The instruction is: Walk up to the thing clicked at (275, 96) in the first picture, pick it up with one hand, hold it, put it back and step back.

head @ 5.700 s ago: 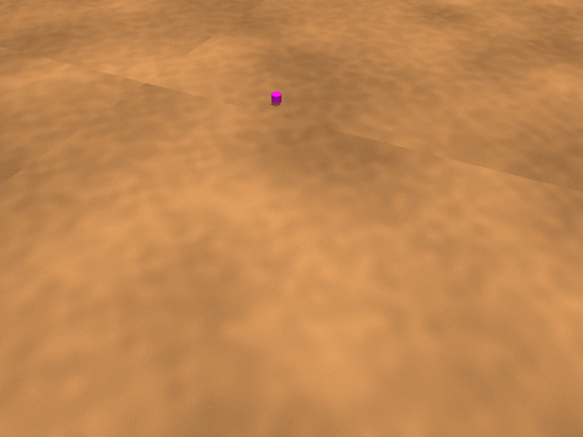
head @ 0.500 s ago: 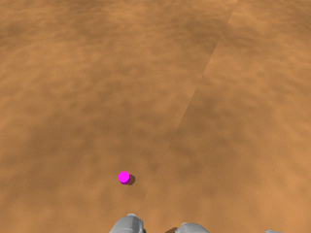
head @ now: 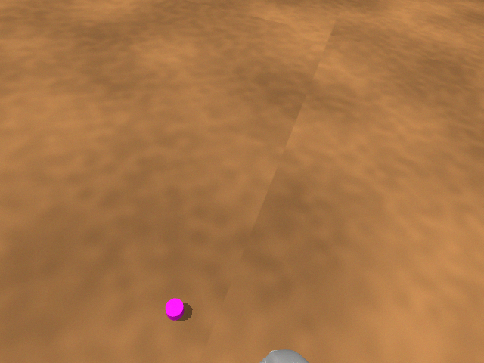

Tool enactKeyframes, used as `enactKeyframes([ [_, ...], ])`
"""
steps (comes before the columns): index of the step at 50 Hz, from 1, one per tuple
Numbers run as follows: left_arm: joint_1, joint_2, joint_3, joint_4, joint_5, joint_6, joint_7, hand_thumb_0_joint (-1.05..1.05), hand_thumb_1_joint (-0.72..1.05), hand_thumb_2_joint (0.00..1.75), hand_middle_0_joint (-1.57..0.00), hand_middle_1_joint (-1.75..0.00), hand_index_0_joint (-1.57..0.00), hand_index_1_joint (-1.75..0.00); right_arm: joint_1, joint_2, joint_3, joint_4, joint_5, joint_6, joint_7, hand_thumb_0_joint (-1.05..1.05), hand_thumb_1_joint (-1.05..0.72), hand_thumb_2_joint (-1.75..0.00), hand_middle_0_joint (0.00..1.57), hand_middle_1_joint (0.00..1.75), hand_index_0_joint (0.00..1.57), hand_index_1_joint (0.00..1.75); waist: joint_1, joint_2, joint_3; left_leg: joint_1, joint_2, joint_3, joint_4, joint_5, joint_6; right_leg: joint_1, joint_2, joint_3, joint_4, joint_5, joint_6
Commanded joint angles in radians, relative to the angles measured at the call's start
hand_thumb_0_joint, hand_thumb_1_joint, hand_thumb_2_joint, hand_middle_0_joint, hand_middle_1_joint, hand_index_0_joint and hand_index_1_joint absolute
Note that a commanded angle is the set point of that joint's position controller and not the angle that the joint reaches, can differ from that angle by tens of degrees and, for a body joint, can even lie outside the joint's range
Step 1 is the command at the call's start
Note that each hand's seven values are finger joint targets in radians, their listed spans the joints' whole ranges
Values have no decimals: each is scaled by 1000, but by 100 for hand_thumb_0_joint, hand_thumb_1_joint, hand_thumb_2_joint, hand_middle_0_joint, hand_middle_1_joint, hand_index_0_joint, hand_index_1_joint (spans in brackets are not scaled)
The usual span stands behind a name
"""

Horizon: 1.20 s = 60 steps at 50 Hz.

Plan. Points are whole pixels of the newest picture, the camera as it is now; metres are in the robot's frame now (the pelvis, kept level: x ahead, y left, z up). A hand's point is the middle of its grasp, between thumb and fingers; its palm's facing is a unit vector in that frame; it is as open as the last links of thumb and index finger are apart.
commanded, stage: walk up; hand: left
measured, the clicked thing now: (174, 309) +0.43 +0.20 -0.73
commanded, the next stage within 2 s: stand in 1.56 s
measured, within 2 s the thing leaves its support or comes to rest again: neither
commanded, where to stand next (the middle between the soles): +0.07 -0.07 m, yaw +5 degrees
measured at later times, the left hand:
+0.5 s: hand out of the picture +0.11 +0.20 -0.15, palm faces -0.01 -0.94 -0.35, open 7.4 cm
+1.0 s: hand out of the picture +0.14 +0.22 -0.15, palm faces +0.05 -0.94 -0.34, open 7.4 cm
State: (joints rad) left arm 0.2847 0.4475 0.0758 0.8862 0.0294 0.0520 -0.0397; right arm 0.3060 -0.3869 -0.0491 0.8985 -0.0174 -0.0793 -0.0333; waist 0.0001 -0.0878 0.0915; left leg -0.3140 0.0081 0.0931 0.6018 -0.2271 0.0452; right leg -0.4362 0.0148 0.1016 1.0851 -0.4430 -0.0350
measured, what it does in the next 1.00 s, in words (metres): steps on the spot: right foot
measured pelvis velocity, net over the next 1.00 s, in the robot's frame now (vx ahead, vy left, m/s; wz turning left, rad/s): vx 0.04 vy -0.06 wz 0.06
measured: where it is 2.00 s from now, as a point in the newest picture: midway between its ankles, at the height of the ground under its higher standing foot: outside the picture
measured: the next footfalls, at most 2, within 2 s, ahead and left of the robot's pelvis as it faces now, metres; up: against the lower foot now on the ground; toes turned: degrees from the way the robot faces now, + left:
right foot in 0.28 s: +0.06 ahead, -0.18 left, +0.00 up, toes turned -2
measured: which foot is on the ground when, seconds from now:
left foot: down 0.00-1.00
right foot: up 0.00-0.26, down 0.28-1.00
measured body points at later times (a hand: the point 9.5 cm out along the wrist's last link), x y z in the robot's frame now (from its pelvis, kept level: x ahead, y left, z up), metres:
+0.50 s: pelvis +0.04 -0.05 +0.00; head +0.08 -0.06 +0.45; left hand +0.11 +0.25 -0.13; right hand +0.11 -0.36 -0.13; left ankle +0.07 +0.09 -0.72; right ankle +0.02 -0.18 -0.72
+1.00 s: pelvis +0.04 -0.06 +0.00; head +0.08 -0.04 +0.45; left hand +0.14 +0.26 -0.12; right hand +0.14 -0.37 -0.11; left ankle +0.07 +0.09 -0.72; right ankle +0.02 -0.18 -0.72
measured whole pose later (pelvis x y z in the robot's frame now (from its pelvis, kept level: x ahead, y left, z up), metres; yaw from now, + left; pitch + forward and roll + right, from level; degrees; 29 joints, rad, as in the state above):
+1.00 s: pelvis +0.04 -0.06 +0.00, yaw +3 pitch -1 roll +0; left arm 0.03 0.39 0.05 1.03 0.01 0.04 -0.02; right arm 0.12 -0.39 -0.01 1.07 -0.01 -0.03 -0.01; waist 0.00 -0.02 0.10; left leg -0.33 0.02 -0.07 0.58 -0.25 -0.03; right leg -0.22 -0.04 -0.07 0.57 -0.34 0.01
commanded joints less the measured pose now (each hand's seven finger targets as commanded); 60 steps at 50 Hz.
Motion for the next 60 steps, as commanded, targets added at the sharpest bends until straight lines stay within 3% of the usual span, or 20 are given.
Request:
enactKeyframes([
  [1,114,160,58,-4,-1,5,-7,0,90,90,-20,-30,-20,-30,-7,-301,-74,-53,5,-34,-27,0,-90,-90,20,30,20,30,29,200,12,-25,246,-315,-348,-280,74,-58,-53,54,-21,117,20],
  [3,84,142,48,-7,-6,6,-9,0,90,90,-20,-30,-20,-30,-26,-290,-67,-55,4,-31,-23,0,-90,-90,20,30,20,30,21,226,-3,-8,235,-265,-340,-248,84,-46,-59,27,-107,130,31],
  [9,-3,142,40,23,-16,-7,0,0,90,90,-20,-30,-20,-30,-73,-305,-62,-62,-10,2,5,0,-90,-90,20,30,20,30,-5,269,-20,-97,218,-228,-307,-351,101,105,-69,-90,-301,58,33],
  [12,49,129,39,65,-16,-21,12,0,90,90,-20,-30,-20,-30,-105,-302,-56,-64,-4,26,12,0,-90,-90,20,30,20,30,22,220,-57,-132,225,-212,-204,-298,109,241,-54,-131,-477,113,18],
  [13,43,127,39,72,-9,-32,18,0,90,90,-20,-30,-20,-30,-96,-258,-40,-56,3,33,12,0,-90,-90,20,30,20,30,32,169,-70,-133,193,-193,-126,-229,71,280,-42,-114,-559,119,4],
  [14,35,142,44,68,-1,-43,24,0,90,90,-20,-30,-20,-30,-59,-214,-25,-42,10,36,12,0,-90,-90,20,30,20,30,32,86,-82,-140,164,-159,-22,-156,33,309,-89,-20,-649,108,-13],
  [15,-2,202,53,46,12,-59,30,0,90,90,-20,-30,-20,-30,-18,-165,-9,-39,23,35,11,0,-90,-90,20,30,20,30,7,-94,-77,-167,69,-101,139,-117,-19,268,-244,255,-746,108,-68],
  [16,-104,225,46,13,4,-66,35,0,90,90,-20,-30,-20,-30,-47,-149,1,-29,30,33,3,0,-90,-90,20,30,20,30,2,-106,-29,-183,-29,-105,136,-253,-42,214,-305,308,-773,146,-134],
  [17,-164,242,41,4,-1,-63,34,0,90,90,-20,-30,-20,-30,-44,-187,-12,-2,30,27,-5,0,-90,-90,20,30,20,30,-11,-114,-61,-24,12,-104,115,-231,-40,109,-325,272,-708,270,-168],
  [18,-190,191,27,7,-11,-61,32,0,90,90,-20,-30,-20,-30,-31,-191,-12,22,33,19,-2,0,-90,-90,20,30,20,30,-45,-82,-71,81,33,-95,14,-103,-36,64,-258,145,-653,341,-126],
  [19,-192,165,17,9,-17,-62,33,0,90,90,-20,-30,-20,-30,-40,-214,-18,36,37,10,-1,0,-90,-90,20,30,20,30,-49,-48,-104,131,51,-104,-26,94,-29,90,-201,42,-593,471,-69],
  [21,-183,151,19,25,-24,-61,35,0,90,90,-20,-30,-20,-30,-48,-224,-20,50,37,12,-2,0,-90,-90,20,30,20,30,-25,-53,-162,135,86,-147,-12,332,1,177,-141,-40,-534,507,-19],
  [24,-146,155,18,47,-24,-59,42,0,90,90,-20,-30,-20,-30,-120,-222,-10,50,31,22,1,0,-90,-90,20,30,20,30,14,-26,-150,96,87,-153,26,335,9,205,-144,-22,-586,392,-33],
  [28,-214,158,19,46,-28,-52,45,0,90,90,-20,-30,-20,-30,-128,-218,-9,82,25,24,-3,0,-90,-90,20,30,20,30,-2,40,-163,92,58,-123,-2,323,-12,228,-168,-36,-561,457,-51],
  [33,-264,152,18,56,-24,-41,45,0,90,90,-20,-30,-20,-30,-168,-209,-6,102,17,27,-2,0,-90,-90,20,30,20,30,3,56,-144,74,67,-152,-26,301,-6,219,-155,-55,-588,327,-44],
  [38,-274,141,18,71,-19,-35,39,0,90,90,-20,-30,-20,-30,-209,-230,-6,103,11,23,1,0,-90,-90,20,30,20,30,20,117,-148,4,122,-251,-99,267,23,286,-118,-76,-562,268,-22],
  [41,-298,149,20,68,-19,-37,32,0,90,90,-20,-30,-20,-30,-209,-220,-1,106,9,24,4,0,-90,-90,20,30,20,30,10,104,-142,-11,85,-206,-94,228,-1,296,-140,-59,-605,234,-37],
  [47,-290,143,20,76,-17,-33,26,0,90,90,-20,-30,-20,-30,-220,-233,-2,102,9,24,5,0,-90,-90,20,30,20,30,15,116,-169,14,98,-242,-104,229,18,298,-126,-82,-605,212,-24],
  [57,-300,154,29,76,-14,-32,23,0,90,90,-20,-30,-20,-30,-191,-227,-5,117,9,35,6,0,-90,-90,20,30,20,30,-2,55,-146,45,45,-186,-64,211,-5,256,-164,-85,-660,141,-41],
  [60,-294,149,33,72,-12,-29,24,0,90,90,-20,-30,-20,-30,-177,-235,-10,118,7,35,4,0,-90,-90,20,30,20,30,-3,72,-145,50,65,-219,-82,247,7,257,-148,-114,-634,143,-30],
])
